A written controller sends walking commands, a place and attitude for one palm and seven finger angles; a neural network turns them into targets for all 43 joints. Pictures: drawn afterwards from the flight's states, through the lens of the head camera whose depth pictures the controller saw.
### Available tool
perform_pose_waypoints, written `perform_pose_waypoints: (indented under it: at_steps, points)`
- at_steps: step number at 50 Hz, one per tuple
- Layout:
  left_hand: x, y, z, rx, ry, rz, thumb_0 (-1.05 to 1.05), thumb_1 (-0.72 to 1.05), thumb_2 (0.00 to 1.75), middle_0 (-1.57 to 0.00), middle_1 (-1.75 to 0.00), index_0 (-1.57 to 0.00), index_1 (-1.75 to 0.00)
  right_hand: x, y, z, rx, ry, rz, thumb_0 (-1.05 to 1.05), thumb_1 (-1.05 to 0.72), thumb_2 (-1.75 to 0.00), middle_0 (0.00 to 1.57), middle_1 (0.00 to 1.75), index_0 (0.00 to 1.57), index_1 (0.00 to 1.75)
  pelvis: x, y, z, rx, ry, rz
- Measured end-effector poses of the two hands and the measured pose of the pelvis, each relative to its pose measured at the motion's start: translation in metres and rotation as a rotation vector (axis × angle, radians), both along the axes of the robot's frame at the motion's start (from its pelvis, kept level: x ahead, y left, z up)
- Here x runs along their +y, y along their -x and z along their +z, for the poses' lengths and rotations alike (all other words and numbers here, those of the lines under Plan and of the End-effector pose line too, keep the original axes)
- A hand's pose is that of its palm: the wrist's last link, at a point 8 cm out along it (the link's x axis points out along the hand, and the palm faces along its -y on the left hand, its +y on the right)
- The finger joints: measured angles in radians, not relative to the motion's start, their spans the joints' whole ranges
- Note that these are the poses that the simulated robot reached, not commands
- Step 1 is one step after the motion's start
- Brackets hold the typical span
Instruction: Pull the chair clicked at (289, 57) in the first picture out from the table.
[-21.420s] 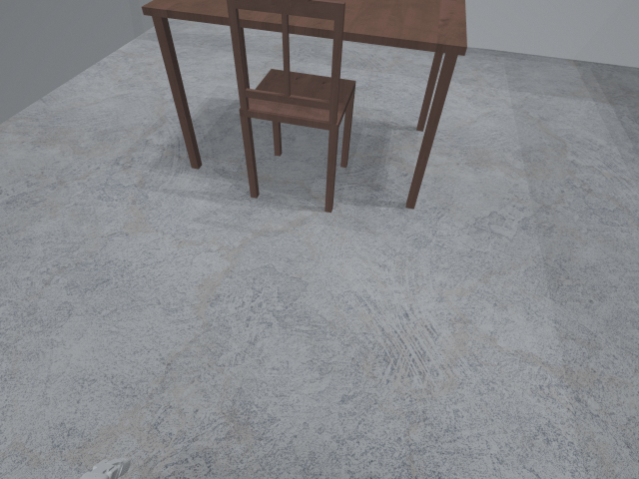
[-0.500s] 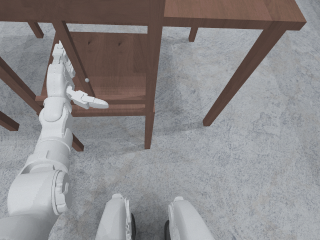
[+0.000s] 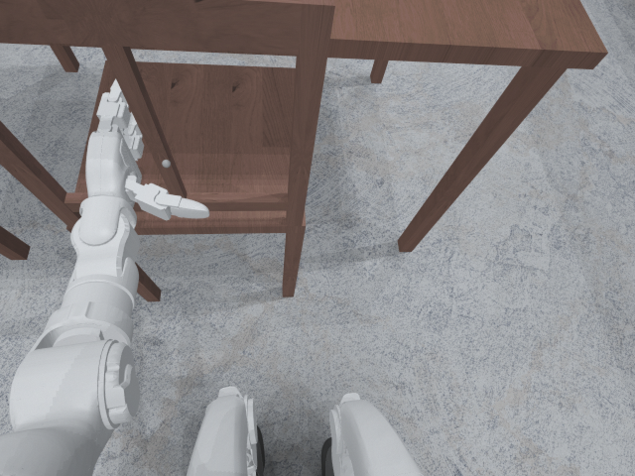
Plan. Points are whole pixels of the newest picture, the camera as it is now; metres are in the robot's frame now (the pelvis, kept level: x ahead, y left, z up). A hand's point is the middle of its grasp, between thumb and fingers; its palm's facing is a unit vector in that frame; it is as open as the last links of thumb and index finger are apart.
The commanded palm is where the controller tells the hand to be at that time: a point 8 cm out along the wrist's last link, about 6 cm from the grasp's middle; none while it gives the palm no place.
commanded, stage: hook a spindle and tug to test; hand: left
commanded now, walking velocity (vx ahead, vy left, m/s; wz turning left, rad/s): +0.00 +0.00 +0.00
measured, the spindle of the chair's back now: (155, 139) +0.52 +0.17 +0.04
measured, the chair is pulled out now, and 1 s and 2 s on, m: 0.00 0.00 0.05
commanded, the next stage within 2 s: step backward, pulling the chair out in 1.46 s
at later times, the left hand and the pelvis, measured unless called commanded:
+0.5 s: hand (177, 159) +0.49 +0.15 +0.04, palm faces +0.02 -1.00 -0.02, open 12.3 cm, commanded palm +0.46 +0.19 +0.03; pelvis +0.00 +0.00 +0.00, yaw +0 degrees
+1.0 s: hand (174, 164) +0.49 +0.15 +0.04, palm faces +0.03 -1.00 -0.01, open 5.1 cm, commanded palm +0.45 +0.19 +0.03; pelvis +0.00 +0.00 +0.00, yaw +0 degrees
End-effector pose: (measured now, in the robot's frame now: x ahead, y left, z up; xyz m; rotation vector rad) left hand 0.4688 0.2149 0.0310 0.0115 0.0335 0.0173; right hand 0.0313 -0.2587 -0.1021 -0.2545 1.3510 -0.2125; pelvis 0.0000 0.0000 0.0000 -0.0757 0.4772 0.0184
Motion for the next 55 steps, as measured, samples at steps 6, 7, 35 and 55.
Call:
perform_pose_waypoints:
  at_steps: [6,7,35,55]
  points:
    - [-0.007,-0.002,0.005,-0.036,-0.009,-0.02,-0.02,-0.5,0.3,-0.09,-0.18,-0.09,-0.18,0.0,-0.006,-0.001,-0.006,-0.002,0.007,0.01,-0.9,-0.9,0.2,0.3,0.2,0.3,0.001,-0.001,0.0,0.002,0.0,0.0]
    - [-0.009,-0.002,0.005,-0.034,-0.009,-0.022,-0.02,-0.5,0.3,-0.1,-0.21,-0.1,-0.21,0.0,-0.006,-0.002,-0.005,-0.005,0.006,0.01,-0.9,-0.9,0.2,0.3,0.2,0.3,0.001,-0.001,0.0,0.002,-0.001,0.0]
    - [-0.011,0.004,0.006,-0.022,-0.007,0.005,-0.01,0.26,0.62,-0.48,-1.39,-0.46,-1.39,-0.005,0.006,-0.004,0.009,-0.02,-0.017,0.01,-0.9,-0.9,0.2,0.3,0.2,0.3,-0.007,0.001,0.0,-0.009,-0.013,-0.008]
    - [-0.013,0.009,0.006,-0.007,-0.003,0.011,0.01,0.77,0.8,-0.42,-1.44,-0.42,-1.45,0.002,-0.012,0.003,-0.027,-0.046,-0.027,0.01,-0.9,-0.9,0.2,0.3,0.2,0.3,-0.003,-0.01,0.009,-0.01,-0.019,-0.018]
